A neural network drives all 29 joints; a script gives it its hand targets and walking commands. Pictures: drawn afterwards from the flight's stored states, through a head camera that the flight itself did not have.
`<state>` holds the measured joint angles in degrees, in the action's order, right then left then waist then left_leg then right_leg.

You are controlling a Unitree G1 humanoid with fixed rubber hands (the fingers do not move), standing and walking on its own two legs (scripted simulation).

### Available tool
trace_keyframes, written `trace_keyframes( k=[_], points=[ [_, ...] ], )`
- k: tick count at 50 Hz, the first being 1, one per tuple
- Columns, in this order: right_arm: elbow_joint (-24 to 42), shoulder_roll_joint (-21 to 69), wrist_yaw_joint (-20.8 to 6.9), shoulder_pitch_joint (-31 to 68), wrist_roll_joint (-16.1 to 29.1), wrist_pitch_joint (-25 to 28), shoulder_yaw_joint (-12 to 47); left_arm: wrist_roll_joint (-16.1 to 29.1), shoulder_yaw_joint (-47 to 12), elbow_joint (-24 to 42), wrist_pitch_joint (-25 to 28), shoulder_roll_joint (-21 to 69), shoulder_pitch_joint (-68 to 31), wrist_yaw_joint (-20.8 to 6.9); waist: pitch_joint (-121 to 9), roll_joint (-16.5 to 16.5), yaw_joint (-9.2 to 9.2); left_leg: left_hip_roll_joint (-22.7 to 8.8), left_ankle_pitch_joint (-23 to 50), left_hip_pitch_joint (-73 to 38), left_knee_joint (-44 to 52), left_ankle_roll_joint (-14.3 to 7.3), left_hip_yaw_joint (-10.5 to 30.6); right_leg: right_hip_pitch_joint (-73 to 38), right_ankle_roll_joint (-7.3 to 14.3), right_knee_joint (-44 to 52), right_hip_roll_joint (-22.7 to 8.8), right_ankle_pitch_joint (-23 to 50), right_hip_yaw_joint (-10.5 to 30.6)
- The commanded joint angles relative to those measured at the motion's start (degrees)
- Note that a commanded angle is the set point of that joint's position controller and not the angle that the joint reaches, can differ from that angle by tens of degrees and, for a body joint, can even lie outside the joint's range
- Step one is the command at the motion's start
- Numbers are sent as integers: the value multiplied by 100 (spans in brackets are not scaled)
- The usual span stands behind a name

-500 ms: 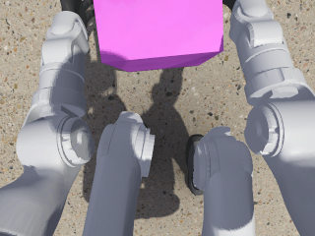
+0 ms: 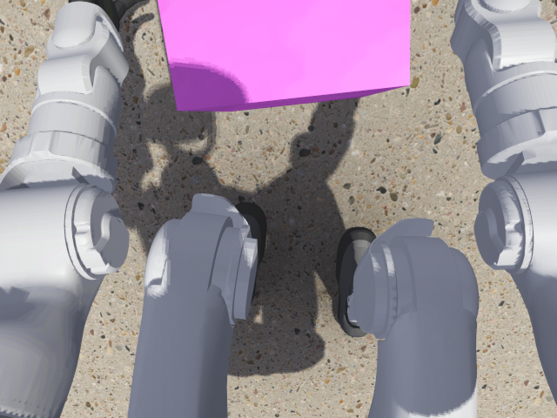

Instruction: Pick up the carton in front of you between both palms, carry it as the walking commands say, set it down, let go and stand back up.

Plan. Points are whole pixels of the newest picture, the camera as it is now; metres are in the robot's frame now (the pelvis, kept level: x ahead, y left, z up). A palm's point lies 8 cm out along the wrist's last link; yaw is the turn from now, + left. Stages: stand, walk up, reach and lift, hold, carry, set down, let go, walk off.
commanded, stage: set down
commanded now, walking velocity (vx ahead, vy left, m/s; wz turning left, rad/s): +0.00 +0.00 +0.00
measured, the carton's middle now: (285, 13) +0.53 +0.07 -0.24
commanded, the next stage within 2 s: let go in 1.08 s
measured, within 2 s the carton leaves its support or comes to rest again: neither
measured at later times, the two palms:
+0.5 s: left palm out of the picture +0.52 +0.27 -0.02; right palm out of the picture +0.59 -0.11 -0.02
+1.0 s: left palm out of the picture +0.51 +0.27 +0.13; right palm out of the picture +0.59 -0.12 +0.13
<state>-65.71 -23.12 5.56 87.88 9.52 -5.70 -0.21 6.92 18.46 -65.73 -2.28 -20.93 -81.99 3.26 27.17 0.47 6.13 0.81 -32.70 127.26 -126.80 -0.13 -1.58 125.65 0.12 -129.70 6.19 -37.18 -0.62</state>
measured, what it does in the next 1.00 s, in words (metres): rises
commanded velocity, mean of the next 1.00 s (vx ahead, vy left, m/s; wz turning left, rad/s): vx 0.00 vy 0.00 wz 0.00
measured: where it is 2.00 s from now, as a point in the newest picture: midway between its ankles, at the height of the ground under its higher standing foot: (298, 286)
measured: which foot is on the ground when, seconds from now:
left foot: down 0.00-1.00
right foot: down 0.00-1.00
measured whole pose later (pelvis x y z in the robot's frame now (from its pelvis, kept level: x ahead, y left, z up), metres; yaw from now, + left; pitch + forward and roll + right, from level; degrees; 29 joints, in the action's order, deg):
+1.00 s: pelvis +0.03 +0.00 +0.22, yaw +1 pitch +47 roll -1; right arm -53.8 -17.7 2.7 71.9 0.6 -12.4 -11.6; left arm 3.6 20.2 -47.7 -10.6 -15.9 -64.1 0.5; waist -2.6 2.0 6.0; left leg 2.6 -21.9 102.9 -78.3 -0.1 1.3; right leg 100.8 0.2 -80.2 4.6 -26.0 1.3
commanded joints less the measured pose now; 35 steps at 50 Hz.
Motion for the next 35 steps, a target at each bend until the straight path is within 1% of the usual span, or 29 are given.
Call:
trace_keyframes(
  k=[1,5,8,10,13,15,17,20,23,30,35],
  points=[
    [857,-379,-11,1787,310,132,263,477,-346,634,146,-879,-1347,36,-7496,581,497,-44,2935,-3557,725,109,104,-2909,-160,913,-249,2292,200],
    [1129,-514,44,1622,275,22,165,661,-436,969,9,-968,-1170,103,-8370,560,455,-4,2996,-4109,898,92,95,-3152,-109,1031,-215,2136,76],
    [1498,-577,125,1517,145,-134,-3,655,-465,1479,-164,-973,-1028,189,-9134,490,391,69,2993,-4692,1146,86,51,-3330,-56,1266,-139,1973,-57],
    [1737,-609,168,1426,34,-283,-163,576,-434,1857,-324,-957,-963,243,-9420,420,347,127,2895,-4941,1384,78,7,-3410,-7,1501,-90,1823,-129],
    [1578,-556,157,1222,-168,-464,-445,391,-335,1901,-533,-772,-817,269,-8848,301,269,159,2475,-4688,1785,97,-13,-3051,39,1905,-78,1418,-142],
    [1297,-467,100,1066,-284,-486,-606,262,-269,1760,-582,-585,-722,242,-8243,216,217,153,2214,-4346,2002,117,5,-2682,52,2133,-93,1206,-113],
    [1080,-390,33,929,-386,-447,-726,153,-215,1669,-572,-423,-640,202,-7896,147,180,144,2116,-4156,2183,138,40,-2444,58,2332,-103,1143,-90],
    [925,-321,-43,815,-526,-392,-858,24,-140,1617,-546,-292,-554,153,-7838,123,161,140,2128,-4143,2440,165,73,-2377,55,2619,-98,1171,-93],
    [976,-299,-75,791,-613,-384,-928,-68,-57,1675,-553,-292,-478,126,-8079,167,196,152,2185,-4313,2718,185,60,-2577,33,2907,-75,1233,-109],
    [1631,-292,-80,788,-615,-552,-862,-93,82,2217,-710,-524,-227,54,-9190,440,332,220,2708,-4956,3379,189,-75,-3782,-39,3563,-6,1789,-136],
    [2002,-258,-96,628,-619,-704,-862,-36,86,2541,-853,-560,0,-53,-9549,575,304,265,3032,-5272,3869,193,-131,-4550,-74,4070,11,2207,-111]
  ],
)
